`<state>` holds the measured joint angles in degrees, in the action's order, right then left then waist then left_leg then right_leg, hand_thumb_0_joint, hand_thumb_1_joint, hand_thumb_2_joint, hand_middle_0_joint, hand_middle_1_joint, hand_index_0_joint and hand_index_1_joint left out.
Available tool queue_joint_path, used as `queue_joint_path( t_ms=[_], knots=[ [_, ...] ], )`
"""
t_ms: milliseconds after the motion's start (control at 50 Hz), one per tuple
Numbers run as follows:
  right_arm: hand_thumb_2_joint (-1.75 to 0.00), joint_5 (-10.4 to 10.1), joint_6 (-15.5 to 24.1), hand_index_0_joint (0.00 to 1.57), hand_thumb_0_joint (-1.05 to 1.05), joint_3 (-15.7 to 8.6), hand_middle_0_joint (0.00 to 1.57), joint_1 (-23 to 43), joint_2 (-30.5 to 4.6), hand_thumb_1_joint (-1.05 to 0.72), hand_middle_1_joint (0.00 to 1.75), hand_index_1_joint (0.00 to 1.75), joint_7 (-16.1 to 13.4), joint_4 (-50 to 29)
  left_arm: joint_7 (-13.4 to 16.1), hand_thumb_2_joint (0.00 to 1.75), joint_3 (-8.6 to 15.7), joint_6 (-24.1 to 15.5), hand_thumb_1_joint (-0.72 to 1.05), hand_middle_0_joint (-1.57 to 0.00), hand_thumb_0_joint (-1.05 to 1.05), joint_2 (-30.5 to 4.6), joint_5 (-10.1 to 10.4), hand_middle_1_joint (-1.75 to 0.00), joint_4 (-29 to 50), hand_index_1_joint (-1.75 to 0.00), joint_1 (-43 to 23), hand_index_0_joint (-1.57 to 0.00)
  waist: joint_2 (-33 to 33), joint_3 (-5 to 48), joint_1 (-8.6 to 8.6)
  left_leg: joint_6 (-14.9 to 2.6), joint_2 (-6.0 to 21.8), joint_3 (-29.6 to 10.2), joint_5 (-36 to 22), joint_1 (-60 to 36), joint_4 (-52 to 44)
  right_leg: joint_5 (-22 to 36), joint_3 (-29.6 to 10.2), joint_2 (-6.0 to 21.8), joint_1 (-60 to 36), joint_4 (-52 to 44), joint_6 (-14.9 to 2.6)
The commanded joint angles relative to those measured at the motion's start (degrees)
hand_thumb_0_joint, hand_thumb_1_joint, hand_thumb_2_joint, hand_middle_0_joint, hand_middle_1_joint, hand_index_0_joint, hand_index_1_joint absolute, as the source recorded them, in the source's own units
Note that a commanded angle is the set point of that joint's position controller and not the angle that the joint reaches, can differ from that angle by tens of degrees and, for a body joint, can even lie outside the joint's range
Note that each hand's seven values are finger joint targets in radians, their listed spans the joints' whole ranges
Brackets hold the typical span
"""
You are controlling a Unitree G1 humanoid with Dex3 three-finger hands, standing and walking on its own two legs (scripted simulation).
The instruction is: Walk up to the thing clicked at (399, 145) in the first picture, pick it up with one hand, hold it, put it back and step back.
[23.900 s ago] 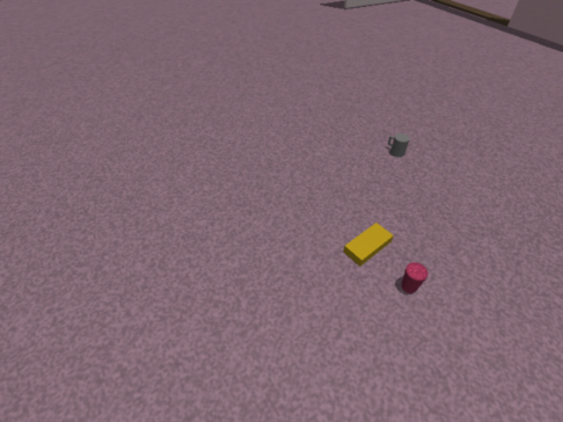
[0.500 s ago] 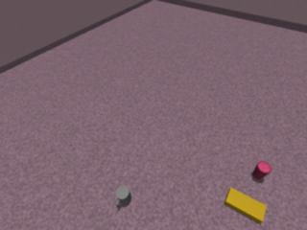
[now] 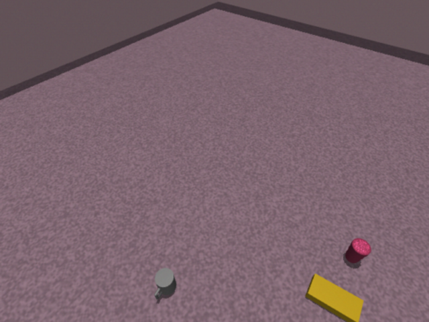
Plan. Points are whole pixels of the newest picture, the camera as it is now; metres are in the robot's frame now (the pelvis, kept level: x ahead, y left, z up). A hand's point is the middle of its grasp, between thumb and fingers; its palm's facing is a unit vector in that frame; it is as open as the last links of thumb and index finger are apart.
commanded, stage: walk up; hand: left
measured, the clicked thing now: (163, 285) +0.44 +0.24 -0.73
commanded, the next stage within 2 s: stand in 0.42 s
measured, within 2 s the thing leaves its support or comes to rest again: neither
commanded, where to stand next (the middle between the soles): +0.08 -0.01 m, yaw +1 degrees
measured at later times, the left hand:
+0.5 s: hand out of the picture +0.09 +0.25 -0.16, palm faces +0.01 -0.95 -0.32, open 7.3 cm
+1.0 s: hand out of the picture +0.10 +0.25 -0.15, palm faces +0.00 -0.94 -0.34, open 7.3 cm
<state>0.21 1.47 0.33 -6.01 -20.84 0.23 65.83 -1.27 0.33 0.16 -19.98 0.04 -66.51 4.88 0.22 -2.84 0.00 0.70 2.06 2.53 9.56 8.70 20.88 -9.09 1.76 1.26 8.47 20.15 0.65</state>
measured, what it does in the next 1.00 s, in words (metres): stands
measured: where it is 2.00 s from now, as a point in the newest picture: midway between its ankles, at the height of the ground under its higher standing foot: outside the picture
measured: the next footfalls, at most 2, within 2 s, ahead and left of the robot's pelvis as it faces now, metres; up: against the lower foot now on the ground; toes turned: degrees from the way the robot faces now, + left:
none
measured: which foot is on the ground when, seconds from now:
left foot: down 0.00-1.00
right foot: down 0.00-1.00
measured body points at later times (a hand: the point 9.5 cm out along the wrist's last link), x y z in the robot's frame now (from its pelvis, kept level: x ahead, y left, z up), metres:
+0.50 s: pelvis +0.02 +0.00 +0.00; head +0.02 +0.00 +0.45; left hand +0.09 +0.30 -0.13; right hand +0.10 -0.30 -0.13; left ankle +0.02 +0.13 -0.75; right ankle +0.02 -0.13 -0.75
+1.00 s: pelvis +0.02 -0.01 +0.00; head +0.03 -0.01 +0.45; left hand +0.10 +0.30 -0.13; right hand +0.10 -0.30 -0.13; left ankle +0.02 +0.13 -0.75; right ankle +0.02 -0.13 -0.75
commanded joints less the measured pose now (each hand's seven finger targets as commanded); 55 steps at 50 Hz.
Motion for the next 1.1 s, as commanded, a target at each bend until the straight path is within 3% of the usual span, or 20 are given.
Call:
queue_joint_path(
  t_ms=[0, 240, 460, 800, 1080],
  knots=[
    [-0.90, 0.15, 1.34, 0.20, 0.00, -2.24, 0.20, 2.68, -12.24, -0.90, 0.30, 0.30, -0.53, -2.79, 0.77, 0.90, 2.10, -1.68, 0.90, -0.20, 0.00, -11.68, -0.17, -0.30, 3.08, -0.30, -4.21, -0.20, -0.22, 4.87, 0.25, -1.86, 5.63, -6.04, -1.18, -0.64, -4.71, 1.44, -6.26, 6.47, -0.84, -4.60, -1.83],
    [-0.90, 0.21, 0.89, 0.20, 0.00, -2.49, 0.20, 3.75, -11.63, -0.90, 0.30, 0.30, -0.55, -2.67, 1.06, 0.90, 2.40, -1.62, 0.90, -0.20, 0.00, -11.44, -0.43, -0.30, 2.59, -0.30, -2.78, -0.20, 0.00, 4.19, 0.06, -1.67, 5.60, -6.17, -2.29, -1.48, -5.19, 0.69, -5.43, 6.17, -0.80, -5.59, -1.42],
    [-0.90, 0.26, 0.65, 0.20, 0.00, -2.20, 0.20, 4.57, -11.05, -0.90, 0.30, 0.30, -0.66, -2.86, 1.49, 0.90, 2.25, -1.95, 0.90, -0.20, 0.00, -11.84, -0.53, -0.30, 2.76, -0.30, -2.51, -0.20, -1.17, 5.33, 0.07, -1.16, 6.19, -6.20, -8.45, -2.51, -5.27, 7.25, -5.17, 7.24, -2.86, -4.80, -1.20],
    [-0.90, 0.29, 0.55, 0.20, 0.00, -2.21, 0.20, 4.00, -11.30, -0.90, 0.30, 0.30, -0.51, -2.53, 1.65, 0.90, 1.91, -2.06, 0.90, -0.20, 0.00, -12.26, -0.30, -0.30, 3.36, -0.30, -2.62, -0.20, 0.43, 5.63, 0.01, -1.07, 6.34, -6.12, -9.84, -3.30, -5.62, 7.71, -4.67, 7.32, -3.48, -4.84, -1.34],
    [-0.90, 0.30, 0.23, 0.20, 0.00, -2.15, 0.20, 3.51, -11.21, -0.90, 0.30, 0.30, -0.46, -2.79, 1.79, 0.90, 1.98, -2.14, 0.90, -0.20, 0.00, -12.58, -0.35, -0.30, 3.64, -0.30, -2.56, -0.20, -0.13, 4.61, 0.17, -1.27, 6.13, -6.21, -7.01, -2.70, -5.55, 5.88, -4.82, 7.42, -3.36, -5.94, -1.40]
  ],
)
